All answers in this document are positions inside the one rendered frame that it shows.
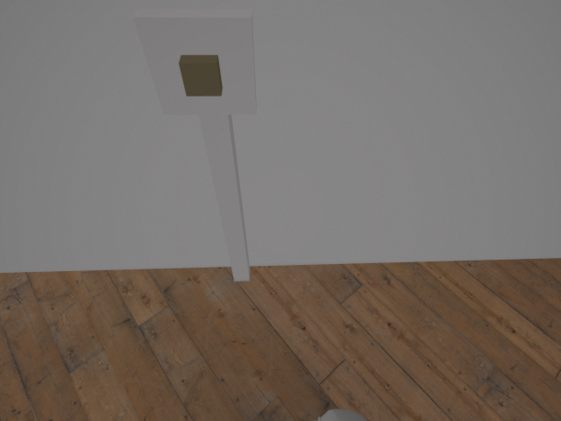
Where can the button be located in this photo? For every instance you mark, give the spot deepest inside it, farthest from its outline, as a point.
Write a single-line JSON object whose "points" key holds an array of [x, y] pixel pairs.
{"points": [[201, 75]]}

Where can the panel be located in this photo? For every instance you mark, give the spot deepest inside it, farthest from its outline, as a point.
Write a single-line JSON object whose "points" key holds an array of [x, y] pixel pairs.
{"points": [[165, 35]]}

